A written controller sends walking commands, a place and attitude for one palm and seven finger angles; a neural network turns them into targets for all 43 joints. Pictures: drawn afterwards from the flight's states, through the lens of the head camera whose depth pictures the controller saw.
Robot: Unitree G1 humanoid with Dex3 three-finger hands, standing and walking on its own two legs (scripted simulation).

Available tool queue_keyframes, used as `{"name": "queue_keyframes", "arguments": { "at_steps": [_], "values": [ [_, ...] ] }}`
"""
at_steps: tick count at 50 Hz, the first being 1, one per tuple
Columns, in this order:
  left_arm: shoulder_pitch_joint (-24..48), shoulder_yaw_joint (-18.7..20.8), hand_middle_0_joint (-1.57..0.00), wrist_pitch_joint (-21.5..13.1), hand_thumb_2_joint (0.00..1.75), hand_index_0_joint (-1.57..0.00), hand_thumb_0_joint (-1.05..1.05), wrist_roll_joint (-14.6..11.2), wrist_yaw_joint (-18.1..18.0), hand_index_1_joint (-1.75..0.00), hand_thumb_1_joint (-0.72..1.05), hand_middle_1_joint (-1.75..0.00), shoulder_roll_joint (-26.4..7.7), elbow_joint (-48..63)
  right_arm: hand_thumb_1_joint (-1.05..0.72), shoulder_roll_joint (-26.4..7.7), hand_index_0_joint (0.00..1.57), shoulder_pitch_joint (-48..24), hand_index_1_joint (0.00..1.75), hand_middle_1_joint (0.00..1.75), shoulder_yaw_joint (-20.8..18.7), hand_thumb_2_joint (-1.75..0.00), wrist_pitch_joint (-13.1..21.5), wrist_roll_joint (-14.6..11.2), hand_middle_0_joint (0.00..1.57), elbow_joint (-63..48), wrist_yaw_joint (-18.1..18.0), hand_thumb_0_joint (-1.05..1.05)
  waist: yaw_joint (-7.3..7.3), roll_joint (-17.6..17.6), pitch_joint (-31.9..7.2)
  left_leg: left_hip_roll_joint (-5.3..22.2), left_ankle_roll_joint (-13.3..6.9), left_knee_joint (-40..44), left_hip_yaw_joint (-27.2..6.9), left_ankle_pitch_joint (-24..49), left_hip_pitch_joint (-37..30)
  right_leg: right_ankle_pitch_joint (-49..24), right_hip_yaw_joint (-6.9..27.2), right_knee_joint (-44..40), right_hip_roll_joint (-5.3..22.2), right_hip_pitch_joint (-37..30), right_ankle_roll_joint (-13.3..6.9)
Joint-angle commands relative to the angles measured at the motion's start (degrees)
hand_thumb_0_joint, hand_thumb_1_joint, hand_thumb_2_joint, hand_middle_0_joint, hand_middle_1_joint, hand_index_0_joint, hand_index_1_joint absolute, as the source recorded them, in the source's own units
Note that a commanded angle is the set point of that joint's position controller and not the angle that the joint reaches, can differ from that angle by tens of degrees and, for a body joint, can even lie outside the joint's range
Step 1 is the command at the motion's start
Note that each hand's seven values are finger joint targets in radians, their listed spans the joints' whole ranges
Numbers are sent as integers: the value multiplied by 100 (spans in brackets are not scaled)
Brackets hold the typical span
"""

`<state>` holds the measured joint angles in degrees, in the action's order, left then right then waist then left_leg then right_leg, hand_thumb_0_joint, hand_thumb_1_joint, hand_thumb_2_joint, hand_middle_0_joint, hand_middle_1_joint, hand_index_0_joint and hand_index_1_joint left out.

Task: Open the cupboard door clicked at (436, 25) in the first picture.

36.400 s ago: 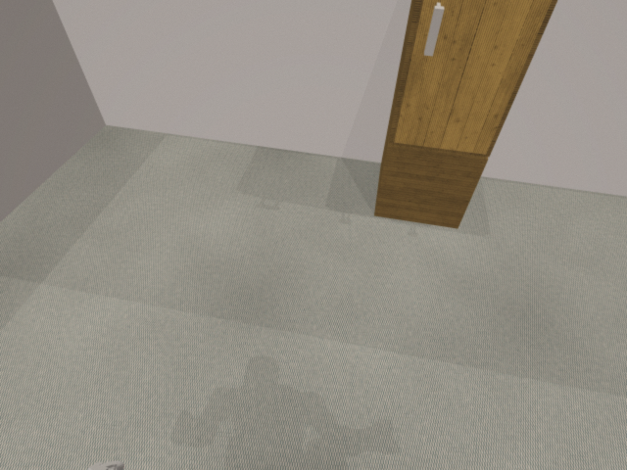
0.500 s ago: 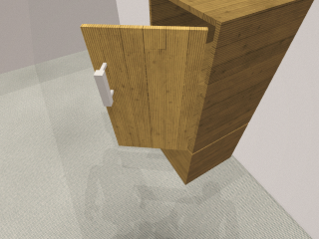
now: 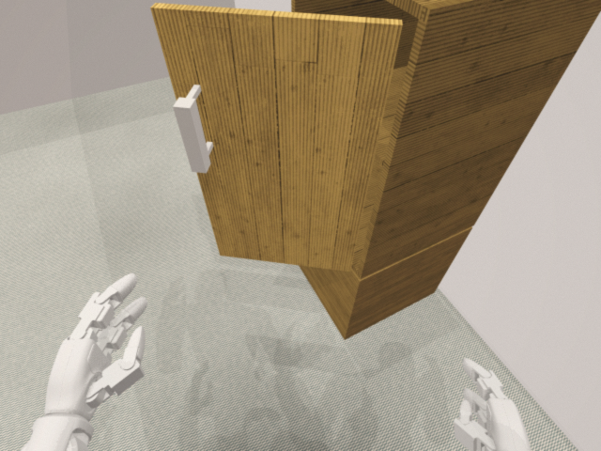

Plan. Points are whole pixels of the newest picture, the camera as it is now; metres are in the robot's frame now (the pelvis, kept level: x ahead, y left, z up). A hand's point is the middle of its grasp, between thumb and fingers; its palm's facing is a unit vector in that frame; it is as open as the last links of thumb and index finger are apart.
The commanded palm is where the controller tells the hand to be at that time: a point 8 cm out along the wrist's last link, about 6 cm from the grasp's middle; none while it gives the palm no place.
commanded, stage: raise the hand with hooked fingers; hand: left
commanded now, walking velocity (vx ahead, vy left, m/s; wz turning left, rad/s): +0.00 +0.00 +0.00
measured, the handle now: (198, 129) +0.58 +0.20 +0.11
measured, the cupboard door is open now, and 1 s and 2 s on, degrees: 54 54 54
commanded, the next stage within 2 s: move the hooked fingers beside the handle in 1.84 s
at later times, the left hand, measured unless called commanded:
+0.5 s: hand (91, 370) +0.21 +0.26 +0.03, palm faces -0.10 -0.99 -0.04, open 10.6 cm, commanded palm +0.18 +0.31 +0.04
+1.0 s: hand (48, 323) +0.24 +0.30 +0.09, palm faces -0.05 -1.00 -0.05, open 13.4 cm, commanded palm +0.22 +0.35 +0.10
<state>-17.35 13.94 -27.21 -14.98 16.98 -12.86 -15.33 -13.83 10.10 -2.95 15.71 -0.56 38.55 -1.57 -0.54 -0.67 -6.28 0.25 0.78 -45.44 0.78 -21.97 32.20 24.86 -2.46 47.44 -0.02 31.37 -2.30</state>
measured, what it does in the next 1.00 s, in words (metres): stands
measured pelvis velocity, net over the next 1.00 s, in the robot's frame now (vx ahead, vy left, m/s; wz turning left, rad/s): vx -0.01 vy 0.05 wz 0.01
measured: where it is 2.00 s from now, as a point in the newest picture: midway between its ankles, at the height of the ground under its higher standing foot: outside the picture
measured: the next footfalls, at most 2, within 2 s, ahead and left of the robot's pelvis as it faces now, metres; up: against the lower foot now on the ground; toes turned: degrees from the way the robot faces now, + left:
none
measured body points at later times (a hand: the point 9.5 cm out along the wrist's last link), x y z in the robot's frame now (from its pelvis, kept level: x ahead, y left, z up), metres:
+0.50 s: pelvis -0.03 +0.02 -0.02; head +0.01 +0.04 +0.43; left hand +0.21 +0.31 +0.04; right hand +0.12 -0.21 -0.10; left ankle +0.00 +0.13 -0.70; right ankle -0.01 -0.09 -0.70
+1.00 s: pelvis -0.01 +0.05 +0.00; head +0.00 +0.06 +0.45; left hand +0.24 +0.35 +0.09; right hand +0.17 -0.18 -0.05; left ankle +0.00 +0.13 -0.70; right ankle -0.01 -0.09 -0.70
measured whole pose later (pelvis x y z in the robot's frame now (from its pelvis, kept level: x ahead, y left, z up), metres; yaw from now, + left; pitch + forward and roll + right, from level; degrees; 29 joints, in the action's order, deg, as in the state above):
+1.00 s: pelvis -0.01 +0.05 +0.00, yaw +1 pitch +5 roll -3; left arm -5.1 20.2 -8.5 -19.7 28.3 -23.4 -10.4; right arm -14.5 14.1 3.9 15.1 -2.9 31.1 -4.5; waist 0.9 1.1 -4.3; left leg -0.1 -2.6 -48.0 -0.4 -22.5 30.9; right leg 21.9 -3.5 43.1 0.1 26.4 0.8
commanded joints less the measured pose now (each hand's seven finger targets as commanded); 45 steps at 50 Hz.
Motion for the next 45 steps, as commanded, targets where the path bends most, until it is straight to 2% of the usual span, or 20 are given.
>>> {"name": "queue_keyframes", "arguments": {
  "at_steps": [1, 2, 5, 7, 9, 10, 14, 17, 20, 23, 25, 28, 31, 34, 35, 37, 39, 41, 43, 45],
  "values": [
    [-526, 906, -22, -881, 76, -22, 0, -537, 1656, -51, 57, -51, -1323, 261, -90, -917, 20, -301, 30, 30, -265, -90, 393, -145, 20, -1374, 5, 0, 273, -288, -1050, -295, -104, -944, 92, 895, 910, -1624, 891, 81, 273, 12, 230],
    [-373, 1167, -22, -758, 75, -22, 0, -719, 1790, -53, 55, -53, -1548, 470, -90, -922, 20, -278, 30, 30, -244, -90, 388, -174, 20, -1536, -39, 0, 309, -201, -1254, -296, -138, -1035, 101, 752, 1006, -1240, 1009, 10, 283, -64, 261],
    [717, 1236, -23, -425, 72, -23, 0, -1183, 1795, -57, 48, -57, -1631, 1299, -90, -897, 20, -72, 30, 30, -132, -90, 331, -195, 20, -1678, -199, 0, 120, -255, -1236, -166, -219, -1268, -1, 489, 1116, -592, 1205, -168, 209, 105, 383],
    [1147, 1107, -23, -388, 70, -23, 0, -1110, 1643, -60, 43, -60, -1609, 1756, -90, -865, 20, 79, 30, 30, -99, -90, 316, -181, 20, -1553, -276, 0, -8, 230, -1179, -61, -270, -1279, -68, 561, 891, -597, 1128, -187, 139, 236, 339],
    [1357, 842, -24, -317, 68, -24, 0, -878, 1510, -63, 39, -63, -1568, 2006, -90, -867, 20, 157, 30, 30, -72, -90, 332, -164, 20, -1424, -335, 0, -142, 472, -1096, 3, -321, -1219, -134, 684, 657, -698, 903, -106, 20, 504, 256],
    [1643, 781, -24, -249, 67, -24, 0, -865, 1495, -64, 36, -64, -1626, 2149, -90, -913, 20, 163, 30, 30, -32, -90, 339, -159, 20, -1387, -366, 0, -191, 526, -1082, 16, -335, -1248, -178, 744, 592, -734, 849, -36, -37, 581, 234],
    [1167, 792, -25, 276, 63, -25, 0, -639, 1441, -70, 27, -70, -1792, 1864, -90, -913, 20, 110, 30, 30, 12, -90, 370, -214, 20, -1333, -396, 0, -85, 767, -995, 18, -331, -759, -288, 599, 327, -352, 473, -206, -100, 561, 141],
    [863, 1008, -25, 652, 60, -25, 0, -711, 1355, -75, 20, -75, -1878, 1713, -90, -877, 20, 37, 30, 30, 71, -90, 347, -222, 20, -1422, -367, 0, 64, 563, -1048, 9, -301, -472, -344, 565, 250, -252, 310, -304, -121, 333, 131],
    [669, 1278, -25, 819, 57, -25, 0, -843, 1194, -80, 13, -80, -1973, 1539, -90, -866, 20, -6, 30, 30, 117, -90, 330, -206, 20, -1476, -335, 0, 214, 428, -958, 13, -254, -239, -392, 573, 210, -197, 149, -328, -176, 191, 86],
    [657, 1158, -26, 786, 54, -26, 0, -859, 1071, -84, 6, -84, -1788, 1651, -90, -857, 20, 65, 30, 30, 133, -90, 342, -211, 20, -1531, -288, 0, 143, 424, -864, -3, -241, -79, -353, 405, 169, -85, 78, -408, -161, 253, 127],
    [849, 1121, -26, 748, 52, -26, 0, -833, 1041, -87, 1, -87, -1837, 1674, -90, -918, 20, 120, 30, 30, 145, -90, 370, -209, 20, -1558, -275, 0, 144, 326, -755, 15, -233, 52, -416, 345, 85, -90, -34, -366, -212, 260, 78],
    [925, 951, -27, 736, 49, -27, 0, -758, 1030, -92, -6, -92, -1728, 1816, -90, -940, 20, 250, 30, 30, 133, -90, 431, -229, 20, -1551, -272, 0, 62, 463, -916, 32, -236, 183, -444, 315, -209, -236, -102, -376, -202, 296, 101],
    [1240, 1040, -27, 800, 46, -27, 0, -706, 1004, -96, -13, -96, -1960, 1975, -90, -1004, 20, 290, 30, 30, 139, -90, 449, -230, 20, -1515, -289, 0, 56, 603, -886, 61, -208, 312, -522, 379, -376, -382, -148, -377, -215, 221, 67],
    [1288, 1029, -28, 883, 43, -28, 0, -650, 925, -100, -20, -100, -1932, 2049, -90, -994, 20, 290, 30, 30, 146, -90, 461, -240, 20, -1491, -314, 0, 74, 739, -867, 93, -178, 474, -599, 436, -620, -506, -203, -414, -204, 176, 69],
    [1424, 1135, -28, 948, 42, -28, 0, -659, 926, -102, -22, -102, -2084, 2016, -90, -1023, 20, 305, 30, 30, 166, -90, 435, -223, 20, -1490, -318, 0, 83, 714, -757, 85, -162, 498, -624, 518, -631, -598, -211, -424, -237, 122, 40],
    [1497, 1112, -28, 1013, 40, -28, 0, -639, 915, -105, -27, -105, -2037, 2053, -90, -996, 20, 297, 30, 30, 167, -90, 393, -243, 20, -1495, -335, 0, 75, 811, -867, 104, -145, 564, -620, 675, -841, -702, -229, -484, -225, 62, 57],
    [1611, 1081, -29, 1113, 38, -29, 0, -622, 896, -108, -31, -108, -2019, 1965, -90, -987, 20, 283, 30, 30, 185, -90, 358, -259, 20, -1480, -355, 0, 59, 756, -722, 118, -127, 653, -654, 658, -877, -732, -247, -563, -220, 21, 67],
    [1892, 1090, -29, 1221, 36, -29, 0, -612, 961, -111, -36, -111, -2107, 1963, -90, -994, 20, 259, 30, 30, 213, -90, 314, -262, 20, -1502, -357, 0, 72, 940, -696, 113, -99, 718, -656, 778, -1014, -827, -243, -625, -241, -70, 39],
    [1975, 1059, -29, 1339, 34, -29, 0, -596, 998, -114, -41, -114, -2071, 1817, -90, -974, 20, 251, 30, 30, 226, -90, 281, -272, 20, -1494, -382, 0, 62, 902, -669, 119, -101, 782, -662, 813, -1104, -889, -245, -717, -236, -130, 49],
    [2144, 1169, -30, 1439, 32, -30, 0, -605, 1064, -117, -45, -117, -2235, 1700, -90, -1000, 20, 250, 30, 30, 250, -90, 252, -259, 20, -1496, -388, 0, 103, 882, -662, 94, -87, 794, -652, 1055, -1182, -1066, -231, -782, -270, -300, 15]
  ]
}}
